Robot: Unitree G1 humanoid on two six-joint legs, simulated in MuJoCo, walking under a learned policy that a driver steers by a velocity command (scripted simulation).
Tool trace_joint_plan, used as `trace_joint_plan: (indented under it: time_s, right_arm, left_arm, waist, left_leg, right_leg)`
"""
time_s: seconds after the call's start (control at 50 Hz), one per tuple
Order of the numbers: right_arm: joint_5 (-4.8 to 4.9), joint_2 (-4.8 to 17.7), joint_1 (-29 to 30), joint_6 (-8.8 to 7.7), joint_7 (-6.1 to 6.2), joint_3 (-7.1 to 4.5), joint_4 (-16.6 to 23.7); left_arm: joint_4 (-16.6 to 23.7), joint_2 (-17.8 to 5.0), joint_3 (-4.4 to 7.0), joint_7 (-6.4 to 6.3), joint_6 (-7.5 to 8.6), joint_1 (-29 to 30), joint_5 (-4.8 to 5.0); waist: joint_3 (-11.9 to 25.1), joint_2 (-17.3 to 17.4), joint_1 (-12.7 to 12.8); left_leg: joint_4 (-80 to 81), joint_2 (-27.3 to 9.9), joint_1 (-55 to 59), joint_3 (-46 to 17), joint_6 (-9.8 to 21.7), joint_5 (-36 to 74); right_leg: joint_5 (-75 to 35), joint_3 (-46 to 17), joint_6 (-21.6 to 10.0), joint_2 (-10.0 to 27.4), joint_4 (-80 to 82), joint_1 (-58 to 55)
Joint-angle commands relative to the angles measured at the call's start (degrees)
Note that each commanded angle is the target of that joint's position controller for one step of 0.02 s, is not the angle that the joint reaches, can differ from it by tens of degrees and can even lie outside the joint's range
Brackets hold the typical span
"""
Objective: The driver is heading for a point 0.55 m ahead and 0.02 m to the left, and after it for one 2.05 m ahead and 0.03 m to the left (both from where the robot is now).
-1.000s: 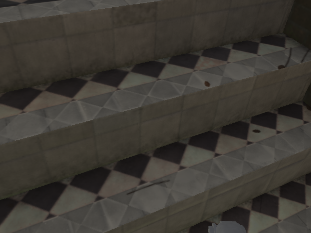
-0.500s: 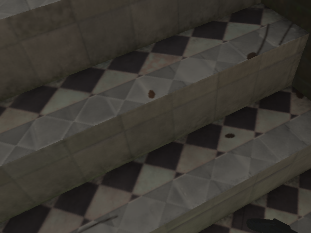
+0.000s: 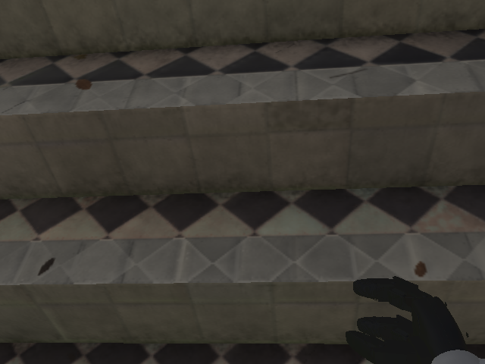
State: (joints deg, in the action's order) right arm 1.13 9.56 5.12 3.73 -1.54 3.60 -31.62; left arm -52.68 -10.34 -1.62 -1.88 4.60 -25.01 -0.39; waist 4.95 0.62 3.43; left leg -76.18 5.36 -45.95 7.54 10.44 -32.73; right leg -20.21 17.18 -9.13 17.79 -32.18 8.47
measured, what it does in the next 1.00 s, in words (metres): climbs: right foot, then left foot 0.26 m higher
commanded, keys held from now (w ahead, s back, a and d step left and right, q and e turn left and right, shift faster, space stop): w+q+shift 0.28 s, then w+shift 0.12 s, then w+e+shift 0.60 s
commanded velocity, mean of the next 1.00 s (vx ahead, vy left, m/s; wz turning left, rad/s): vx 1.00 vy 0.00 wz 0.11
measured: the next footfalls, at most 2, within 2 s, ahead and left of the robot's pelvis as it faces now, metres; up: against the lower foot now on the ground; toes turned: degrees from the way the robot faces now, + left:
right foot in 0.42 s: +0.14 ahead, -0.10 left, +0.00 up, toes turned +19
left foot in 0.76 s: +0.18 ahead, +0.21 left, +0.26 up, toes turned +24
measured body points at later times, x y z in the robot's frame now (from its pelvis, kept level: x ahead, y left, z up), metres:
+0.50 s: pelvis +0.08 -0.02 +0.09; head +0.06 -0.03 +0.54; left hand +0.08 +0.23 -0.02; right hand +0.38 -0.13 +0.04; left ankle +0.03 +0.10 -0.50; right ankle +0.11 -0.11 -0.60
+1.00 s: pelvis +0.20 +0.12 +0.13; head +0.27 +0.11 +0.57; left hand +0.34 +0.39 +0.04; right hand +0.44 -0.08 +0.02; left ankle +0.08 +0.28 -0.60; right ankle +0.12 -0.01 -0.25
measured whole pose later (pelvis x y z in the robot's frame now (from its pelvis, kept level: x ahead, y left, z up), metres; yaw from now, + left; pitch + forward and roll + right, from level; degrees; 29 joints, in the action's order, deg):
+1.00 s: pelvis +0.20 +0.12 +0.13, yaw -1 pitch +10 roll -1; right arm -6.4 11.7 3.2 -3.9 -0.2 -1.4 -46.0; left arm -36.2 -14.0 2.0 0.9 5.1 -11.0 2.9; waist 2.3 1.7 5.2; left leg -24.7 -8.0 -11.4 7.9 -4.6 -22.1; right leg 44.2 -2.7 -3.0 -7.0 -130.8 58.0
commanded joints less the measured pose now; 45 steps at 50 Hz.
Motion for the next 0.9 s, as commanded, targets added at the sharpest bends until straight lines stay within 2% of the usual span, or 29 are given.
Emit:
trace_joint_plan:
  time_s: [0.02, 0.04, 0.06, 0.08, 0.12, 0.16, 0.18, 0.2, 0.26, 0.32, 0.34, 0.38, 0.4, 0.42, 0.44, 0.46, 0.48, 0.5, 0.54, 0.56, 0.66, 0.72, 0.76, 0.8, 0.82, 0.84, 0.86, 0.88, 0.9]
  right_arm:
    - [-4.97, 10.36, -9.16, 0.57, 0.0, -6.22, -3.28]
    - [-6.85, 6.84, -6.2, -2.02, -1.4, -3.86, -2.9]
    - [-5.57, 3.36, -5.0, -3.96, -1.55, -2.29, -5.34]
    - [-3.7, 0.41, -7.33, -4.67, -1.66, -1.57, -8.8]
    - [-2.6, 0.08, -10.18, -4.92, -1.5, -1.82, -12.15]
    - [-3.05, 2.85, -9.28, -5.82, -0.76, -2.62, -11.28]
    - [-2.89, 6.47, -8.11, -6.49, -0.24, -3.58, -10.03]
    - [-3.79, 6.83, -6.65, -6.97, -0.53, -3.35, -9.76]
    - [-3.54, 3.5, -10.39, -7.17, 0.32, -2.69, -9.23]
    - [-3.22, 5.06, -7.78, -6.0, 1.42, -3.3, -7.19]
    - [-2.75, 6.93, -4.66, -5.45, 2.01, -3.92, -5.95]
    - [-2.77, 6.8, -7.75, -5.25, 3.43, -3.75, -5.09]
    - [-3.16, 6.31, -7.7, -5.93, 4.27, -3.37, -4.2]
    - [-4.02, 2.07, -11.22, -7.18, 2.81, -2.2, -4.61]
    - [-3.8, -3.57, -8.12, -8.87, 0.53, -0.68, -2.17]
    - [-2.74, -7.65, -11.27, -11.2, -1.77, 0.62, -2.83]
    - [-0.22, -4.01, -17.57, -12.85, -2.91, 0.09, -3.5]
    - [0.61, -0.2, -11.25, -12.31, -3.08, 0.0, -2.05]
    - [-3.19, -1.67, 1.05, -11.32, -2.72, 2.13, 3.02]
    - [-3.52, -1.23, 1.63, -11.18, -2.45, 2.34, 4.2]
    - [-4.02, -4.91, 9.26, -11.7, -1.3, 5.41, 10.19]
    - [-5.01, -7.86, 13.88, -12.67, -1.46, 6.45, 12.86]
    - [-4.41, -8.62, 19.29, -13.38, -2.01, 7.31, 15.21]
    - [-5.02, -5.78, 22.11, -15.15, -1.63, 5.38, 16.55]
    - [-3.58, 0.46, 12.72, -15.54, -1.01, 2.63, 16.2]
    - [-1.73, 10.05, -5.46, -15.11, -0.19, -2.15, 10.54]
    - [1.63, 14.39, -20.56, -12.54, 0.81, -5.63, 1.81]
    - [3.21, 14.59, -23.31, -9.87, 1.28, -6.88, -6.86]
    - [-0.25, 6.41, -17.6, -7.7, 1.23, -3.79, -9.78]
  left_arm:
    - [16.35, -3.37, 1.55, 2.25, 0.27, 24.36, 1.62]
    - [23.82, 0.71, 0.34, 3.44, 1.64, 28.69, -1.19]
    - [29.69, 6.11, -1.66, 3.89, 2.71, 31.08, -2.73]
    - [30.11, 8.01, -3.56, 5.01, 3.32, 28.08, -4.17]
    - [26.32, 7.53, -5.47, 6.03, 3.16, 17.95, -5.28]
    - [23.98, 1.61, -4.45, 4.93, 2.09, 16.81, -4.89]
    - [23.13, 0.68, -4.66, 3.56, 1.54, 17.57, -4.59]
    - [22.35, 0.65, -4.77, 2.91, 0.92, 19.4, -4.78]
    - [22.41, 2.11, -5.43, 1.82, 0.71, 24.07, -5.17]
    - [18.25, 1.14, -5.01, 1.69, 0.9, 17.04, -5.8]
    - [17.04, -1.1, -4.2, 1.29, 0.44, 14.48, -4.7]
    - [15.76, -4.75, -1.99, -0.48, -1.22, 14.4, -2.84]
    - [14.1, -4.18, -0.84, -0.62, -1.36, 11.19, -1.66]
    - [11.41, -3.3, 0.04, 0.13, -0.87, 9.65, -0.74]
    - [8.08, -1.17, -0.46, 1.97, 0.15, 2.7, -2.21]
    - [8.73, -0.53, -1.03, 2.96, 0.83, -0.96, -2.88]
    - [10.86, -6.19, 1.08, 2.07, 2.06, 0.7, -3.19]
    - [12.19, -5.74, 1.83, -0.04, 0.91, 6.34, -2.63]
    - [11.96, -3.03, 1.12, -0.36, 0.0, 6.29, -3.08]
    - [11.69, -2.13, 1.25, -0.47, 0.55, 6.66, -2.3]
    - [6.42, -2.82, 1.62, -1.26, 0.16, -3.8, -1.2]
    - [3.27, -2.63, 2.28, -1.38, -0.87, -9.87, -0.15]
    - [2.33, -3.25, 3.12, -1.62, -2.11, -11.82, 0.86]
    - [0.57, -1.77, 2.88, -0.76, -2.87, -12.56, 0.9]
    - [2.27, -5.38, 4.03, -0.72, -1.8, -7.57, 0.93]
    - [6.57, -10.52, 5.43, -0.59, -0.93, 5.53, -0.27]
    - [13.44, -15.04, 6.56, -1.21, -0.69, 19.13, -1.48]
    - [18.07, -8.13, 5.25, 0.18, -0.38, 20.63, -2.54]
    - [19.42, 1.93, 3.34, 1.73, 0.67, 18.96, -1.12]
  waist:
    - [3.26, 3.04, -6.05]
    - [0.89, 9.41, -1.75]
    - [-6.49, 14.58, 1.44]
    - [-9.82, 11.88, 3.61]
    - [-6.23, 7.32, 7.72]
    - [-0.97, 2.8, 7.07]
    - [0.45, 1.79, 6.41]
    - [2.25, 0.84, 5.4]
    - [1.26, 1.34, 1.96]
    - [7.71, 6.78, 3.53]
    - [8.87, 7.13, 5.39]
    - [5.8, 9.34, 3.92]
    - [4.07, 9.36, 4.36]
    - [3.3, -0.9, 0.92]
    - [3.96, -7.81, 1.49]
    - [3.47, -14.71, -0.67]
    - [6.5, -17.18, -3.39]
    - [0.98, -10.16, -3.62]
    - [-6.92, 3.63, -2.22]
    - [-8.55, 6.04, -3.98]
    - [-5.98, -0.57, -0.64]
    - [-1.92, -5.25, 1.75]
    - [-2.06, -5.19, 2.89]
    - [1.75, -4.98, 0.88]
    - [8.32, -10.99, -4.86]
    - [15.87, -12.6, -15.25]
    - [16.69, -12.78, -21.01]
    - [8.68, 1.01, -13.7]
    - [-6.55, 13.46, -6.22]
  left_leg:
    - [28.87, -4.14, 19.64, -33.57, 6.61, -11.78]
    - [44.73, -6.02, 7.27, -53.72, 7.65, -33.0]
    - [49.49, -8.68, -0.79, -53.37, 5.1, -31.48]
    - [47.98, -7.94, -3.36, -49.63, 2.65, -27.04]
    - [46.33, -5.7, -1.24, -43.24, 1.6, -15.28]
    - [48.07, -5.56, -0.04, -44.8, 3.88, -12.04]
    - [49.77, -6.53, -1.55, -45.55, 4.24, -11.0]
    - [48.67, -5.06, -2.58, -43.44, 4.17, -6.43]
    - [47.5, -3.77, -1.36, -41.45, 4.21, -0.25]
    - [53.05, -2.24, 6.72, -35.7, -0.08, 8.92]
    - [53.73, -1.87, 6.11, -32.44, -1.16, 10.86]
    - [52.64, -1.76, 12.2, -28.77, -1.89, 17.76]
    - [45.11, -2.42, 12.79, -30.9, -0.79, 20.08]
    - [25.82, -3.34, 14.54, -28.69, 1.21, 15.97]
    - [2.74, 1.14, 3.66, -22.26, 0.24, 19.38]
    - [-21.32, 7.51, -13.56, -21.16, -2.76, 12.24]
    - [-34.84, 6.65, -28.32, -23.51, -5.6, 13.74]
    - [-44.35, 1.06, -32.81, -26.24, -8.69, 20.61]
    - [-48.92, -2.54, -34.46, -17.18, -10.9, 22.03]
    - [-42.67, -6.72, -32.75, -15.99, -11.17, 25.01]
    - [-47.43, -12.63, -35.75, -10.95, -9.07, 22.33]
    - [-39.06, -14.02, -32.45, -8.03, -9.89, 20.8]
    - [-20.37, -13.61, -24.86, -3.05, -10.71, 16.21]
    - [2.01, -7.21, -1.03, 3.36, -8.5, 0.17]
    - [20.55, -5.34, 21.2, -0.73, -8.38, -1.65]
    - [38.23, -7.6, 38.88, -7.98, -7.15, 18.39]
    - [61.11, -9.56, 44.07, -8.17, -6.23, 32.23]
    - [72.44, -13.85, 50.91, -8.19, -6.9, 47.93]
    - [72.43, -18.74, 55.71, -9.05, -9.15, 70.88]
  right_leg:
    - [24.09, -14.66, -3.1, -10.09, -57.33, 31.99]
    - [27.87, -26.32, -3.21, -17.13, -77.46, 40.5]
    - [30.32, -27.99, -1.51, -17.26, -89.32, 50.29]
    - [29.62, -26.98, -0.55, -16.31, -92.51, 56.42]
    - [23.24, -26.27, 1.7, -15.07, -90.57, 57.19]
    - [19.68, -23.66, 4.73, -16.81, -91.43, 55.24]
    - [22.16, -21.44, 6.05, -17.21, -87.74, 52.84]
    - [22.13, -19.48, 6.04, -19.14, -92.24, 49.48]
    - [21.48, -18.68, 5.97, -19.75, -83.23, 47.62]
    - [19.17, -14.78, 3.32, -21.64, -61.89, 33.28]
    - [22.36, -14.04, 2.44, -21.16, -46.64, 22.53]
    - [39.53, -12.17, 0.85, -18.94, -10.67, 13.52]
    - [38.39, -14.32, 0.72, -16.86, 1.03, 7.25]
    - [37.42, -20.82, 0.11, -13.31, 7.84, 5.13]
    - [29.36, -27.9, -0.36, -9.85, 2.74, -2.83]
    - [9.19, -42.45, -5.16, -5.05, 0.76, -14.08]
    - [39.21, -66.67, -14.46, 2.71, 10.2, -18.59]
    - [57.65, -65.54, -16.28, 2.84, 10.42, -9.26]
    - [57.72, -58.63, -12.86, -2.54, 14.05, 2.75]
    - [56.92, -55.65, -11.43, -4.26, 13.1, 6.23]
    - [37.5, -47.66, -8.47, -6.08, 12.42, 6.96]
    - [26.36, -45.89, -8.08, -6.62, 14.2, 2.37]
    - [19.24, -42.33, -7.31, -7.47, 18.2, 3.25]
    - [-32.06, -30.76, -2.48, -14.21, 10.3, 1.38]
    - [-47.51, -34.34, -1.06, -16.43, 1.46, 3.87]
    - [-57.52, -37.19, 1.38, -16.64, -9.76, 1.61]
    - [-39.72, -37.01, 2.26, -15.03, -21.46, -1.42]
    - [9.96, -30.44, 5.95, -20.66, -38.3, 12.45]
    - [55.47, -26.42, 6.82, -27.44, -65.79, 43.25]
Keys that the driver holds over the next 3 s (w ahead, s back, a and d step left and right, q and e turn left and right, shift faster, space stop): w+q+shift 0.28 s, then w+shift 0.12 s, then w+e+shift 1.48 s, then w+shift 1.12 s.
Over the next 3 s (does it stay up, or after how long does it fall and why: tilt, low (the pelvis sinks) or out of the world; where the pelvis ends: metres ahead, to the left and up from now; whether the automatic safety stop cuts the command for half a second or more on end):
stays up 0.45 0.25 0.35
